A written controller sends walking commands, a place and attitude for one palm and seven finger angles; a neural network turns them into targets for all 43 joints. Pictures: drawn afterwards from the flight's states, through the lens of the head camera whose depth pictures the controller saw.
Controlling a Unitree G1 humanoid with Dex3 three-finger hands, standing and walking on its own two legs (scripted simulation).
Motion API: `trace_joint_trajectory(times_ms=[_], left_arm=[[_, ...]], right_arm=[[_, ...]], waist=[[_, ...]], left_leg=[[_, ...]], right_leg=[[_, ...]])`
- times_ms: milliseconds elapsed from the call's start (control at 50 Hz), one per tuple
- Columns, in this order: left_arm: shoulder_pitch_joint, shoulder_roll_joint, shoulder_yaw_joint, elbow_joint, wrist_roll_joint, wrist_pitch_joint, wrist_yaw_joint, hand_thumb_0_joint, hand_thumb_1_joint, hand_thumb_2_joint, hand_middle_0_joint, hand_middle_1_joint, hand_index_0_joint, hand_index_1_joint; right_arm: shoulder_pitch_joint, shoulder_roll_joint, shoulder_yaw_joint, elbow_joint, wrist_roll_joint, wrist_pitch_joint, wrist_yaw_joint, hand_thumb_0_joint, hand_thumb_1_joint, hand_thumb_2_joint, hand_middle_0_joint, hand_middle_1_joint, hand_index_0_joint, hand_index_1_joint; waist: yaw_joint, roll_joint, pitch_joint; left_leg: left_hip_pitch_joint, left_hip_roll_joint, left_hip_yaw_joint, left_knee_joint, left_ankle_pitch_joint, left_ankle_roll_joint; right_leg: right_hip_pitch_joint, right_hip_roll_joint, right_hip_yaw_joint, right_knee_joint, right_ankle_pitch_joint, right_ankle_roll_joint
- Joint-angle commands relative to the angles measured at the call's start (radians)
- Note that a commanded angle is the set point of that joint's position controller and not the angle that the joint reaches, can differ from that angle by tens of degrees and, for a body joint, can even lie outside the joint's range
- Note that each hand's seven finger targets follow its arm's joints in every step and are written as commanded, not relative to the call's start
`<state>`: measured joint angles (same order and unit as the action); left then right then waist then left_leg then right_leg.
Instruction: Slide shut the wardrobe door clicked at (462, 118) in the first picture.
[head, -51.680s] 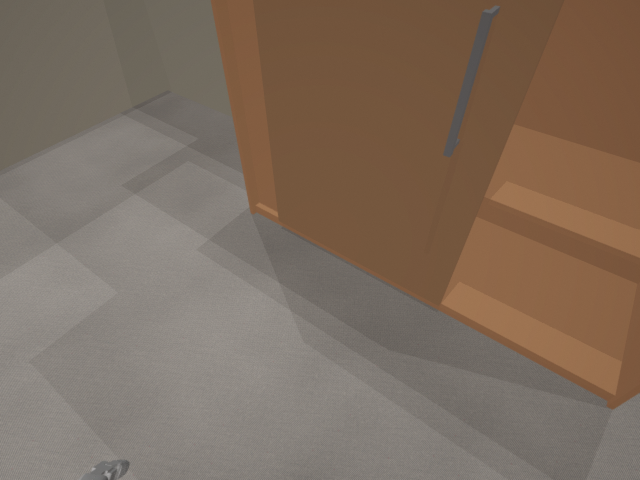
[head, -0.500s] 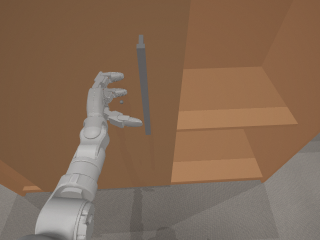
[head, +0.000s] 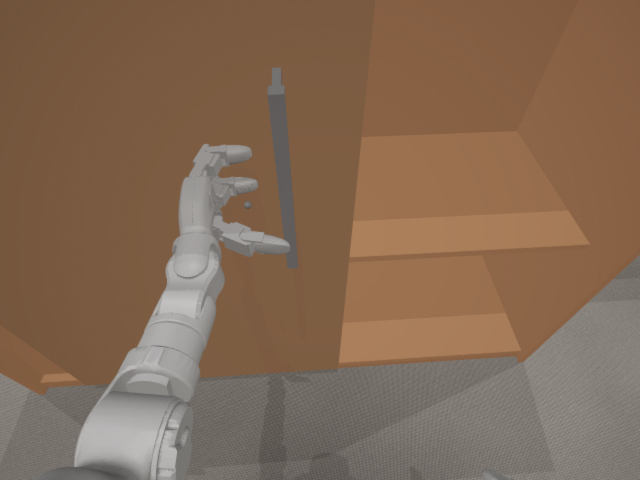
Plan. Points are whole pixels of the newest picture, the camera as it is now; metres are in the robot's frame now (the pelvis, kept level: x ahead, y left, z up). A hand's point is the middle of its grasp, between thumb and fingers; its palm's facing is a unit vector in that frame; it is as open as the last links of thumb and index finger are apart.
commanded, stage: move the hooked fingers beside the handle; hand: left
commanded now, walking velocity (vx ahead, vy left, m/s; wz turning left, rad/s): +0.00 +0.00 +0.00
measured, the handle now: (286, 186) +0.48 +0.05 +0.10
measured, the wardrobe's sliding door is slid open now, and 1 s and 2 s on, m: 0.59 0.59 0.59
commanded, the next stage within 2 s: feel for the door with the fingertips in 0.08 s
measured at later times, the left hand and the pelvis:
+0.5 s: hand (273, 206) +0.42 +0.07 +0.12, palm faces +0.04 -1.00 +0.01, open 14.0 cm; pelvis +0.01 +0.00 +0.00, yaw +0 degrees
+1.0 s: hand (274, 198) +0.43 +0.07 +0.12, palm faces +0.06 -1.00 +0.00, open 13.9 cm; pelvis +0.00 -0.01 +0.00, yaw +0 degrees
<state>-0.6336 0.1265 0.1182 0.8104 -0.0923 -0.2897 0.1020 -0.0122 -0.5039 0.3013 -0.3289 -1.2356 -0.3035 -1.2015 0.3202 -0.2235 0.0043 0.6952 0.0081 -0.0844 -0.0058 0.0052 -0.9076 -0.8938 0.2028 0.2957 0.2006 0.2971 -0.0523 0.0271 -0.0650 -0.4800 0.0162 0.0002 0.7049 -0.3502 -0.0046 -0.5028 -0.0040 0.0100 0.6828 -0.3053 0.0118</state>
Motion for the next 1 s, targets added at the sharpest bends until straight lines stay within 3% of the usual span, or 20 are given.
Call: trace_joint_trajectory(times_ms=[0, 40, 80, 100, 120, 160, 200, 260, 300, 360, 400, 480, 540, 600, 640, 740, 780, 840, 940, 980], left_arm=[[-0.448, 0.104, 0.005, -0.244, -0.007, -0.069, -0.006, 0.000, -0.500, 0.300, -0.300, -1.200, -0.300, -1.200], [-0.463, 0.136, 0.031, -0.262, -0.010, -0.069, -0.005, 0.000, -0.500, 0.300, -0.300, -1.200, -0.300, -1.200], [-0.442, 0.117, 0.017, -0.287, -0.010, -0.070, -0.010, 0.000, -0.500, 0.300, -0.300, -1.200, -0.300, -1.200], [-0.405, 0.153, 0.049, -0.282, -0.006, -0.069, -0.007, 0.000, -0.500, 0.300, -0.300, -1.200, -0.300, -1.200], [-0.404, 0.133, 0.029, -0.312, -0.007, -0.069, -0.012, 0.000, -0.500, 0.300, -0.300, -1.200, -0.300, -1.200], [-0.382, 0.128, 0.026, -0.330, -0.012, -0.064, -0.016, 0.000, -0.500, 0.300, -0.300, -1.200, -0.300, -1.200], [-0.374, 0.079, -0.014, -0.341, -0.011, -0.054, -0.018, 0.000, -0.500, 0.300, -0.300, -1.200, -0.300, -1.200], [-0.337, 0.016, -0.063, -0.350, -0.016, -0.028, -0.012, 0.000, -0.500, 0.300, -0.300, -1.200, -0.300, -1.200], [-0.363, 0.031, -0.052, -0.317, -0.007, -0.012, 0.007, 0.000, -0.500, 0.300, -0.300, -1.200, -0.300, -1.200], [-0.390, 0.025, -0.047, -0.358, 0.000, -0.017, 0.034, 0.000, -0.500, 0.300, -0.300, -1.200, -0.300, -1.200], [-0.369, 0.068, -0.009, -0.356, 0.008, -0.023, 0.053, 0.000, -0.500, 0.300, -0.300, -1.200, -0.300, -1.200], [-0.387, 0.014, -0.058, -0.369, 0.026, -0.029, 0.073, 0.000, -0.500, 0.300, -0.300, -1.200, -0.300, -1.200], [-0.360, 0.056, -0.011, -0.342, 0.027, -0.021, 0.086, 0.000, -0.500, 0.300, -0.300, -1.200, -0.300, -1.200], [-0.374, 0.045, -0.024, -0.350, 0.037, -0.021, 0.085, 0.000, -0.500, 0.300, -0.300, -1.200, -0.300, -1.200], [-0.384, 0.029, -0.038, -0.324, 0.031, -0.019, 0.083, 0.000, -0.500, 0.300, -0.300, -1.200, -0.300, -1.200], [-0.443, 0.025, -0.041, -0.310, 0.023, -0.029, 0.075, 0.000, -0.500, 0.300, -0.300, -1.200, -0.300, -1.200], [-0.446, 0.009, -0.057, -0.287, 0.022, -0.030, 0.071, 0.000, -0.500, 0.300, -0.300, -1.200, -0.300, -1.200], [-0.497, 0.037, -0.036, -0.249, 0.026, -0.038, 0.076, 0.000, -0.500, 0.300, -0.300, -1.200, -0.300, -1.200], [-0.436, 0.014, -0.045, -0.263, 0.021, -0.054, 0.066, 0.000, -0.500, 0.300, -0.300, -1.200, -0.300, -1.200], [-0.395, 0.035, -0.022, -0.279, 0.014, -0.056, 0.063, 0.000, -0.500, 0.300, -0.300, -1.200, -0.300, -1.200]], right_arm=[[0.014, -0.128, -0.046, -0.105, 0.007, -0.038, -0.008, 0.000, -0.900, -0.900, 0.200, 0.300, 0.200, 0.300], [0.014, -0.129, -0.047, -0.103, 0.006, -0.036, -0.010, 0.000, -0.900, -0.900, 0.200, 0.300, 0.200, 0.300], [0.012, -0.125, -0.046, -0.111, 0.006, -0.037, -0.008, 0.000, -0.900, -0.900, 0.200, 0.300, 0.200, 0.300], [0.011, -0.128, -0.049, -0.113, 0.006, -0.035, -0.010, 0.000, -0.900, -0.900, 0.200, 0.300, 0.200, 0.300], [0.009, -0.125, -0.047, -0.118, 0.006, -0.035, -0.007, 0.000, -0.900, -0.900, 0.200, 0.300, 0.200, 0.300], [0.005, -0.123, -0.048, -0.121, 0.008, -0.034, -0.008, 0.000, -0.900, -0.900, 0.200, 0.300, 0.200, 0.300], [0.004, -0.118, -0.049, -0.124, 0.010, -0.036, -0.005, 0.000, -0.900, -0.900, 0.200, 0.300, 0.200, 0.300], [0.001, -0.116, -0.050, -0.126, 0.013, -0.041, -0.001, 0.000, -0.900, -0.900, 0.200, 0.300, 0.200, 0.300], [0.005, -0.119, -0.050, -0.114, 0.013, -0.038, -0.003, 0.000, -0.900, -0.900, 0.200, 0.300, 0.200, 0.300], [0.001, -0.115, -0.050, -0.120, 0.004, -0.043, -0.002, 0.000, -0.900, -0.900, 0.200, 0.300, 0.200, 0.300], [-0.001, -0.116, -0.049, -0.117, 0.000, -0.040, -0.003, 0.000, -0.900, -0.900, 0.200, 0.300, 0.200, 0.300], [-0.006, -0.105, -0.046, -0.121, -0.004, -0.040, 0.003, 0.000, -0.900, -0.900, 0.200, 0.300, 0.200, 0.300], [-0.003, -0.110, -0.046, -0.122, -0.006, -0.032, 0.002, 0.000, -0.900, -0.900, 0.200, 0.300, 0.200, 0.300], [-0.006, -0.104, -0.044, -0.125, -0.006, -0.027, 0.002, 0.000, -0.900, -0.900, 0.200, 0.300, 0.200, 0.300], [-0.004, -0.105, -0.042, -0.122, -0.006, -0.025, 0.001, 0.000, -0.900, -0.900, 0.200, 0.300, 0.200, 0.300], [0.009, -0.108, -0.050, -0.107, -0.005, -0.025, -0.002, 0.000, -0.900, -0.900, 0.200, 0.300, 0.200, 0.300], [0.011, -0.108, -0.047, -0.104, -0.004, -0.025, -0.001, 0.000, -0.900, -0.900, 0.200, 0.300, 0.200, 0.300], [0.020, -0.113, -0.047, -0.091, -0.006, -0.022, -0.002, 0.000, -0.900, -0.900, 0.200, 0.300, 0.200, 0.300], [0.017, -0.111, -0.050, -0.102, -0.005, -0.025, 0.004, 0.000, -0.900, -0.900, 0.200, 0.300, 0.200, 0.300], [0.014, -0.112, -0.051, -0.108, -0.005, -0.026, 0.005, 0.000, -0.900, -0.900, 0.200, 0.300, 0.200, 0.300]], waist=[[-0.022, -0.067, -0.308], [-0.022, -0.068, -0.313], [-0.016, -0.057, -0.329], [0.001, -0.057, -0.329], [-0.007, -0.035, -0.344], [-0.008, -0.059, -0.332], [-0.008, -0.024, -0.313], [-0.017, -0.054, -0.295], [-0.020, -0.070, -0.240], [-0.018, -0.081, -0.290], [-0.002, -0.079, -0.302], [-0.015, -0.061, -0.302], [-0.005, -0.110, -0.308], [-0.001, -0.044, -0.312], [-0.016, -0.091, -0.282], [-0.026, -0.073, -0.319], [-0.034, -0.092, -0.306], [-0.038, -0.085, -0.293], [-0.021, -0.077, -0.326], [-0.009, -0.086, -0.330]], left_leg=[[0.128, -0.015, 0.019, -0.097, 0.194, 0.019], [0.124, -0.018, 0.027, -0.097, 0.189, 0.020], [0.133, -0.019, 0.031, -0.098, 0.208, 0.020], [0.125, -0.017, 0.029, -0.099, 0.220, 0.019], [0.142, -0.018, 0.034, -0.097, 0.239, 0.020], [0.141, -0.015, 0.035, -0.100, 0.246, 0.019], [0.149, -0.015, 0.031, -0.100, 0.258, 0.016], [0.154, -0.013, 0.032, -0.104, 0.244, 0.015], [0.132, -0.013, 0.026, -0.111, 0.205, 0.014], [0.153, -0.017, 0.029, -0.108, 0.214, 0.018], [0.146, -0.017, 0.030, -0.108, 0.225, 0.016], [0.151, -0.017, 0.038, -0.102, 0.240, 0.016], [0.129, -0.018, 0.042, -0.105, 0.235, 0.018], [0.137, -0.020, 0.046, -0.103, 0.254, 0.015], [0.124, -0.019, 0.043, -0.107, 0.224, 0.017], [0.146, -0.020, 0.044, -0.099, 0.235, 0.018], [0.138, -0.020, 0.042, -0.100, 0.225, 0.018], [0.130, -0.023, 0.038, -0.099, 0.196, 0.020], [0.141, -0.022, 0.043, -0.103, 0.217, 0.019], [0.133, -0.022, 0.047, -0.104, 0.220, 0.019]], right_leg=[[0.149, 0.031, -0.049, -0.087, 0.225, -0.030], [0.157, 0.030, -0.042, -0.091, 0.233, -0.026], [0.172, 0.030, -0.042, -0.086, 0.257, -0.027], [0.190, 0.028, -0.043, -0.084, 0.264, -0.029], [0.191, 0.029, -0.040, -0.081, 0.290, -0.029], [0.195, 0.029, -0.043, -0.085, 0.300, -0.027], [0.184, 0.029, -0.048, -0.083, 0.301, -0.031], [0.163, 0.033, -0.055, -0.091, 0.284, -0.027], [0.145, 0.030, -0.056, -0.103, 0.235, -0.026], [0.158, 0.029, -0.051, -0.100, 0.246, -0.025], [0.180, 0.027, -0.049, -0.096, 0.254, -0.026], [0.170, 0.027, -0.046, -0.090, 0.282, -0.024], [0.197, 0.026, -0.042, -0.095, 0.290, -0.022], [0.201, 0.023, -0.040, -0.090, 0.312, -0.026], [0.184, 0.026, -0.042, -0.100, 0.285, -0.023], [0.179, 0.026, -0.039, -0.099, 0.295, -0.023], [0.172, 0.026, -0.042, -0.101, 0.286, -0.022], [0.152, 0.026, -0.039, -0.106, 0.251, -0.021], [0.177, 0.027, -0.043, -0.100, 0.272, -0.025], [0.195, 0.026, -0.040, -0.100, 0.281, -0.025]])
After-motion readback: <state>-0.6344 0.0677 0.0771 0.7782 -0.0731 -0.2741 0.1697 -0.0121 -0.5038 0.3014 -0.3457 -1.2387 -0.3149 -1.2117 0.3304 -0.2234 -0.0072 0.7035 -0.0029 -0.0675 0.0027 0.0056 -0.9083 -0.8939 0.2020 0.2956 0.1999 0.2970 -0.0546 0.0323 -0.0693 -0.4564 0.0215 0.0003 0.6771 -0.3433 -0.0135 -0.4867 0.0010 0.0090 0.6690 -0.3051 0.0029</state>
